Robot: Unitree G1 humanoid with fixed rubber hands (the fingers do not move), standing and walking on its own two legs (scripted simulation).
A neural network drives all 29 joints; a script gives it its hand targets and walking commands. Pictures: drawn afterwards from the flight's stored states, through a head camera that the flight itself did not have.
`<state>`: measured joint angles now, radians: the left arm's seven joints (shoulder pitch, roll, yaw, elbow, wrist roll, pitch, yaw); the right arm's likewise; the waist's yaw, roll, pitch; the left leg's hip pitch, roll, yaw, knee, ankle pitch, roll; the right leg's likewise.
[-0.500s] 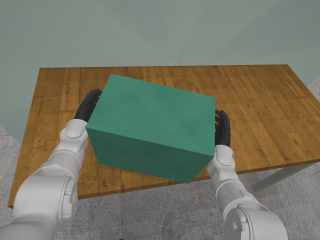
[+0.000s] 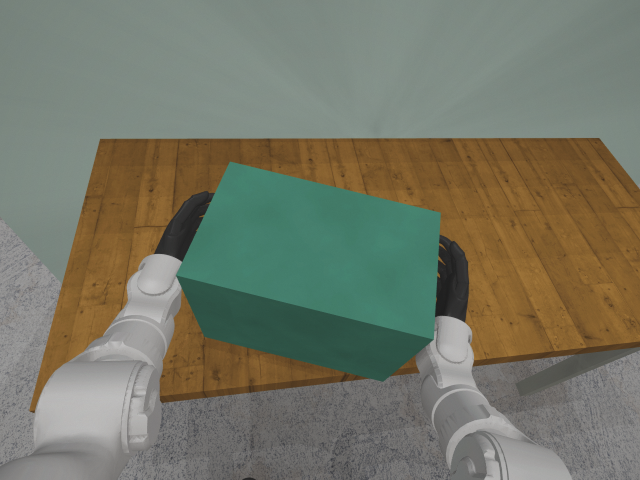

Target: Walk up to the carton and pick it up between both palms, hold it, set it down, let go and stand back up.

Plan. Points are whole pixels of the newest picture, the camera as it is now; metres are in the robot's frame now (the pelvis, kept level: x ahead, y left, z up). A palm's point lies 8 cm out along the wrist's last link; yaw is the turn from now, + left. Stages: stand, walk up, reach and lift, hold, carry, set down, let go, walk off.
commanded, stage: reach and lift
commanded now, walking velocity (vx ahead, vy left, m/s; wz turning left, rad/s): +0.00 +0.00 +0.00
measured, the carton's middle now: (312, 280) +0.38 -0.01 -0.02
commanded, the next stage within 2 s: none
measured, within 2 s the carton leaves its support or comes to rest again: leaves its support in 0.10 s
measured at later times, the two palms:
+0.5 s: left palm (175, 248) +0.41 +0.17 +0.02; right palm (451, 306) +0.33 -0.19 +0.01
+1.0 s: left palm (181, 234) +0.41 +0.16 +0.06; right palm (472, 291) +0.33 -0.20 +0.05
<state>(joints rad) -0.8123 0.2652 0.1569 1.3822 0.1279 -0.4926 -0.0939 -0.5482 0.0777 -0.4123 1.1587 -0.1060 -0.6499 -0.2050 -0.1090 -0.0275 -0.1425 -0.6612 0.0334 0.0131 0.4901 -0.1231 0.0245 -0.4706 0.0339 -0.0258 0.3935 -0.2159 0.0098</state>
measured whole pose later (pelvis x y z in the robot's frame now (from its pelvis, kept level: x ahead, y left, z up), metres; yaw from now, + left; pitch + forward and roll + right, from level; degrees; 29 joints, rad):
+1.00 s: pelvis +0.00 +0.00 +0.01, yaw +0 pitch +16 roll -2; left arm -0.66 0.25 -0.11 1.09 -0.15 -0.32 0.00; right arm -0.39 -0.02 -0.13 0.83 0.15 -0.41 -0.21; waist -0.09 0.01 -0.22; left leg -0.59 0.02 0.03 0.38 -0.08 0.03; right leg -0.41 0.02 -0.01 0.31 -0.18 0.02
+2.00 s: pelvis -0.01 -0.03 +0.02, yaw +2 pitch -2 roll +0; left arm -0.43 0.09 0.23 0.23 0.17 0.44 -0.06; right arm -0.47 -0.07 -0.09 0.51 0.14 0.15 -0.15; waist -0.04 -0.07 -0.04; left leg -0.19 0.02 0.01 0.25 -0.03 -0.01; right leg -0.06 0.02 -0.03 0.30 -0.20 -0.02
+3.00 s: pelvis +0.00 -0.03 +0.01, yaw +2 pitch -4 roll +0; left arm -0.41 0.08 0.23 0.09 0.18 0.60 -0.04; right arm -0.52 -0.11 -0.07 0.44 0.19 0.29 -0.14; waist -0.03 -0.05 -0.04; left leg -0.15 0.01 0.01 0.26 -0.05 -0.01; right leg -0.02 0.02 -0.03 0.30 -0.22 -0.02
